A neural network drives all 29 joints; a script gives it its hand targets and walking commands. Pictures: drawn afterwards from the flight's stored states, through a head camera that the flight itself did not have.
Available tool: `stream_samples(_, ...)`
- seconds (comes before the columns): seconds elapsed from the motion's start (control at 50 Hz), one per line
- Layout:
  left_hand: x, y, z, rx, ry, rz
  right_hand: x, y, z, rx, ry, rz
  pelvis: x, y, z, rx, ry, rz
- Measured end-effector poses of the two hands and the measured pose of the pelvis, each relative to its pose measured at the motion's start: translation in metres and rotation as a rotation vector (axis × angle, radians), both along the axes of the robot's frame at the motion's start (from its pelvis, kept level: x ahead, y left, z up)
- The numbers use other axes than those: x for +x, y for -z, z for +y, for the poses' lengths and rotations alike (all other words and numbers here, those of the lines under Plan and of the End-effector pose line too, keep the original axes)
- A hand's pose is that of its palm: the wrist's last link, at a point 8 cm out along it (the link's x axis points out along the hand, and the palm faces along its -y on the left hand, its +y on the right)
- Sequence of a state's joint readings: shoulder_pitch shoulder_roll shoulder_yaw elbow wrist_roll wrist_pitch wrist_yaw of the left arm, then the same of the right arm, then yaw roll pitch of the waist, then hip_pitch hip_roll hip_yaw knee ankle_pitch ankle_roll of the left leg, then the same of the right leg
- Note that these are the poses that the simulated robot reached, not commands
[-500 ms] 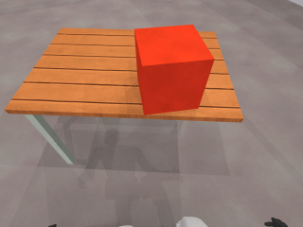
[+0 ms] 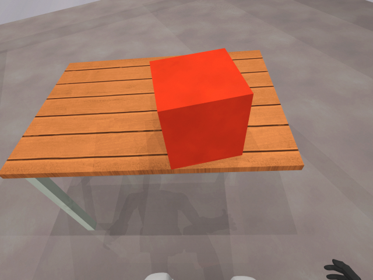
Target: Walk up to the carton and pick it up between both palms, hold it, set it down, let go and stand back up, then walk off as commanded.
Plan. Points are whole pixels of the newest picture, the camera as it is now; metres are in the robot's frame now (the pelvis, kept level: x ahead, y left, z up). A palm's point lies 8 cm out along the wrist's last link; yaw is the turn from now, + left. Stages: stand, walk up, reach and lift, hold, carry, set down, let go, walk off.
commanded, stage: walk up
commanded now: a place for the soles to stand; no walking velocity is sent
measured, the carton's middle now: (197, 110) +0.58 +0.00 +0.01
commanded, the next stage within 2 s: none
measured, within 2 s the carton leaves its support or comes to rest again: neither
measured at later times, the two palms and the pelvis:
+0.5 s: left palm (57, 273) +0.16 +0.34 -0.10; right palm out of the picture +0.12 -0.30 -0.06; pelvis +0.05 +0.03 +0.00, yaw +0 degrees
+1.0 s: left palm (47, 273) +0.16 +0.37 -0.11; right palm (338, 274) +0.15 -0.27 -0.07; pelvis +0.06 +0.05 +0.00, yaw -3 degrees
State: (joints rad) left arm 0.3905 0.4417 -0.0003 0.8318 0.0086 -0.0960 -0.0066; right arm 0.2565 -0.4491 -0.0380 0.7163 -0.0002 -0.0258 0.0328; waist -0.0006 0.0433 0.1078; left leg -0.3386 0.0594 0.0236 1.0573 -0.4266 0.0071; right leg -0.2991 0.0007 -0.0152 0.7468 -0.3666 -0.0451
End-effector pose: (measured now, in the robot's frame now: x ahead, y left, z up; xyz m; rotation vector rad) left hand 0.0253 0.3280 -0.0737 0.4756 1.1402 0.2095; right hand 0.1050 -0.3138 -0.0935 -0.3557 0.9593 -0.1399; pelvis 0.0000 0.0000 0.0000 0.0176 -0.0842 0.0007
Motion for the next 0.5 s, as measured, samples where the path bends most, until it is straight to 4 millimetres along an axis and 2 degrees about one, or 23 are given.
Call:
stream_samples(0.14,0.020,0.010,0.026,-0.025,0.006,0.008,0.018,-0.003,0.026,-0.024,-0.004,0.015,0.017,0.003,0.028,-0.032,-0.001,0.023)
stream_samples(0.24,0.056,0.023,0.039,-0.067,0.020,-0.022,0.022,-0.017,0.042,-0.068,-0.004,0.024,0.028,0.001,0.048,-0.038,0.000,0.040)
stream_samples(0.36,0.106,0.031,0.033,-0.115,0.053,-0.084,0.013,-0.035,0.035,-0.133,0.017,0.078,0.038,-0.004,0.049,-0.048,0.006,0.069)
stream_samples(0.44,0.126,0.033,0.023,-0.126,0.062,-0.107,0.017,-0.036,0.027,-0.144,0.020,0.087,0.044,-0.003,0.042,-0.038,0.006,0.077)
stream_samples(0.5,0.133,0.030,0.015,-0.113,0.068,-0.107,0.020,-0.029,0.018,-0.129,0.022,0.092,0.047,-0.001,0.033,-0.024,0.009,0.082)
